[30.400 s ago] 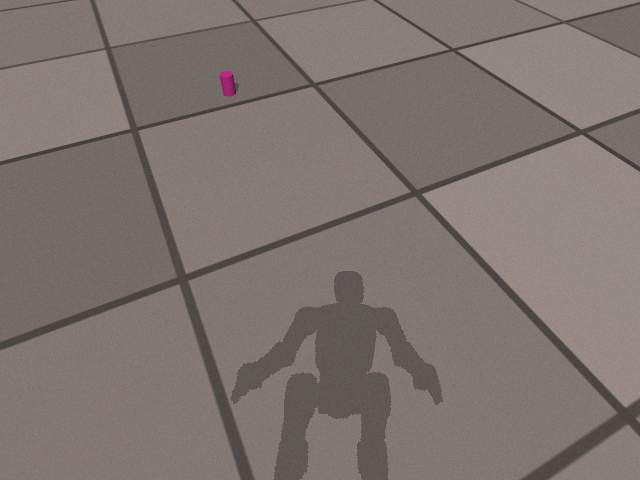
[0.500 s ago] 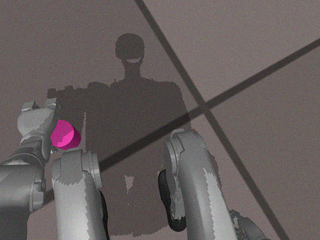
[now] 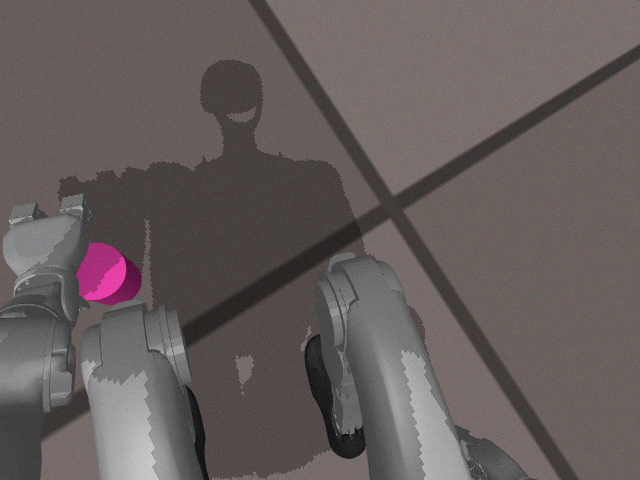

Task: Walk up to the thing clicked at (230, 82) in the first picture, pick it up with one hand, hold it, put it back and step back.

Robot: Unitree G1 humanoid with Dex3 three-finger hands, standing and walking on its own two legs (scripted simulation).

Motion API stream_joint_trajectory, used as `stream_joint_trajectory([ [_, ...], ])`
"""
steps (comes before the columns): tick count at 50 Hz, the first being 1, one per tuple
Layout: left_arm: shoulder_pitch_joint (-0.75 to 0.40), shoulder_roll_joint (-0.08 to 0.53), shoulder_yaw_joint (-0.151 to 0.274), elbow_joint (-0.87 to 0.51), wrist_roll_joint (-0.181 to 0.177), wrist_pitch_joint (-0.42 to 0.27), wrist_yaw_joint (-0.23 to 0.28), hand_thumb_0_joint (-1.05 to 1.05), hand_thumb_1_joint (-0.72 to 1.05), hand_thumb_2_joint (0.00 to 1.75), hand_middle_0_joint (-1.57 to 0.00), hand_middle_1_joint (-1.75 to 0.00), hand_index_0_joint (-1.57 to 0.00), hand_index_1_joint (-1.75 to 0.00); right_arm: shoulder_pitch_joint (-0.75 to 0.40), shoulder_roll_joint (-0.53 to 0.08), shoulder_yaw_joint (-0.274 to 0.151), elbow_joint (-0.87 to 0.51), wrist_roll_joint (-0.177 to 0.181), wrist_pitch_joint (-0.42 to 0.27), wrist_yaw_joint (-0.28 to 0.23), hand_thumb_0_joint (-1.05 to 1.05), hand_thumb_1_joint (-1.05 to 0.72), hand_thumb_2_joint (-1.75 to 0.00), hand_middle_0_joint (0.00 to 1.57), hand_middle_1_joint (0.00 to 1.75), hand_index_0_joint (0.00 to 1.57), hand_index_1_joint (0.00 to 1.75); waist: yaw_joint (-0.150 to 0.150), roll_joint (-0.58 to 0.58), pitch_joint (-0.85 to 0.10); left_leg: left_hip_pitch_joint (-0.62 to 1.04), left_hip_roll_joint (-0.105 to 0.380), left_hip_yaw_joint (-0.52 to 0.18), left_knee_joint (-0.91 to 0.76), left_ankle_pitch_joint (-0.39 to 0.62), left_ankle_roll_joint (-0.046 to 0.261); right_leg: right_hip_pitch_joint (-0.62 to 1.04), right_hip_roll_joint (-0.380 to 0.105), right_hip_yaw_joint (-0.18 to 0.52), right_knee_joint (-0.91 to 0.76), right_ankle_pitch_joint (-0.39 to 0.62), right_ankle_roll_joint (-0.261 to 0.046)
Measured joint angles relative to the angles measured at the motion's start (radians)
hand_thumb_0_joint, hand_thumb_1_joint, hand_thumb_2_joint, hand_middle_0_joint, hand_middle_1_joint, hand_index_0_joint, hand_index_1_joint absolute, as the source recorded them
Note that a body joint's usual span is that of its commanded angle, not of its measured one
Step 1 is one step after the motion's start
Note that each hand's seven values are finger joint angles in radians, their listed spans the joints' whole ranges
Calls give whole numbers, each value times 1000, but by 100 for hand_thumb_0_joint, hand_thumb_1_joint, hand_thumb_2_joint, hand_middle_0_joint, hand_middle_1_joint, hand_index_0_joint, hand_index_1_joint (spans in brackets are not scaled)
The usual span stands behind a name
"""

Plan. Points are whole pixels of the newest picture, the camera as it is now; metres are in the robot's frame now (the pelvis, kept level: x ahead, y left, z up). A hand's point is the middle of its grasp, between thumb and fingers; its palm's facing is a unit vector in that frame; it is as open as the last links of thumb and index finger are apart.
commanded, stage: rest palm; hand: left
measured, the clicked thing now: (106, 276) +0.38 +0.21 -0.25
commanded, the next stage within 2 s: close in 0.42 s
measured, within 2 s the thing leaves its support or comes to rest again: neither
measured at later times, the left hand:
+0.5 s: hand (68, 268) +0.39 +0.24 -0.20, palm faces -0.43 -0.08 -0.90, open 13.1 cm
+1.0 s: hand (72, 269) +0.39 +0.24 -0.20, palm faces -0.45 -0.07 -0.89, open 12.7 cm
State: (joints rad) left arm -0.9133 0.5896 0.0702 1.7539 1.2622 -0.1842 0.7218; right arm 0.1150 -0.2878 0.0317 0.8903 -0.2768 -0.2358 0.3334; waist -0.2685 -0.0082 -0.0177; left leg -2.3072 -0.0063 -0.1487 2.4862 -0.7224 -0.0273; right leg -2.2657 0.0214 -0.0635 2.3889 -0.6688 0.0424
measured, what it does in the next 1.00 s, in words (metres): stands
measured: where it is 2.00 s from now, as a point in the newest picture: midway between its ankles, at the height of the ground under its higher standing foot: (268, 444)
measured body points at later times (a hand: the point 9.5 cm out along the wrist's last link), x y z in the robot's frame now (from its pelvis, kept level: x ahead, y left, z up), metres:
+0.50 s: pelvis +0.00 +0.00 +0.00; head +0.22 +0.07 +0.39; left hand +0.41 +0.24 -0.15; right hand +0.04 -0.27 -0.10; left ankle +0.07 +0.13 -0.28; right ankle +0.10 -0.12 -0.28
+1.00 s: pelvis -0.01 +0.00 +0.00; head +0.21 +0.06 +0.39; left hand +0.41 +0.24 -0.15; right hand +0.03 -0.26 -0.11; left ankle +0.07 +0.13 -0.28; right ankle +0.10 -0.12 -0.28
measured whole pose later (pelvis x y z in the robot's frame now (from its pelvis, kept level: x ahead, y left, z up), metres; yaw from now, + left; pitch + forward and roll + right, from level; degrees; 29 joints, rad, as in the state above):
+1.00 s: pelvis -0.01 +0.00 +0.00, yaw -1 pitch +29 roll -8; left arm -0.91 0.59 0.03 1.78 1.27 -0.21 0.76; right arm 0.12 -0.30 0.06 0.90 -0.29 -0.28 0.37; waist -0.27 -0.01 -0.01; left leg -2.31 -0.01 -0.16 2.49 -0.71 -0.03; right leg -2.26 0.03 -0.08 2.39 -0.65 0.04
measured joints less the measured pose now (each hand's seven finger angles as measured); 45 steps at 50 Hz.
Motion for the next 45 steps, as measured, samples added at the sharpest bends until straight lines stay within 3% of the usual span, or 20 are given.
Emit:
stream_joint_trajectory([
  [8, 19, -3, -23, -20, -9, -41, 1, -1, -42, 86, -23, -95, -24, -94, 9, 4, 15, 6, -4, -23, 16, 0, -92, -90, 20, 30, 20, 30, 6, 7, 6, 1, -3, -10, 15, 2, -5, 3, 0, -8, 10, 4, -3],
  [17, 29, -8, -1, -16, 35, -32, 57, -1, -38, 87, -23, -96, -24, -96, 2, 7, 3, 9, -5, -20, 24, 0, -92, -91, 20, 30, 20, 30, 4, -1, -12, -3, -3, -15, 3, 9, -6, 0, 0, -13, -4, 12, -6],
  [21, 24, -8, -1, -8, 28, -5, 61, -1, -38, 87, -23, -96, -24, -96, -2, -2, -10, 8, 0, -18, 26, 0, -92, -91, 20, 30, 20, 30, 3, -4, -17, -5, -3, -12, -6, 9, -4, -1, 0, -11, -12, 11, -5],
  [28, 8, -10, -13, -9, 4, 14, 25, -1, -39, 90, -25, -96, -25, -96, -5, -20, -11, 12, 7, -25, 31, 0, -92, -91, 20, 30, 20, 30, 3, -3, -10, 2, -2, -8, -9, 4, 2, 9, 0, -8, -17, 5, 1],
  [35, 9, -7, -28, 1, -6, -7, 8, -2, -37, 87, -29, -91, -29, -92, 3, -16, 3, 7, 4, -36, 36, 0, -91, -90, 20, 30, 20, 30, 3, 3, -1, 6, -2, -12, -2, 2, -2, 11, 1, -12, -11, 5, -2],
  [45, -4, 4, -35, 25, -1, -32, 31, -1, -37, 83, -31, -87, -32, -88, 0, -9, 27, 1, -12, -47, 37, 0, -91, -90, 20, 30, 20, 30, 1, 2, 15, 4, -2, -16, 8, 13, -5, 5, 4, -14, -1, 20, -4],
])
